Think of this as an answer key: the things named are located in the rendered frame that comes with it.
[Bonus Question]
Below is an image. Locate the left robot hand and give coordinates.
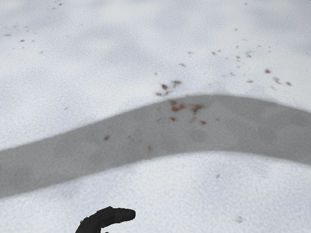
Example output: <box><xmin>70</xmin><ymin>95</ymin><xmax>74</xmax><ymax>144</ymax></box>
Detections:
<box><xmin>75</xmin><ymin>206</ymin><xmax>136</xmax><ymax>233</ymax></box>

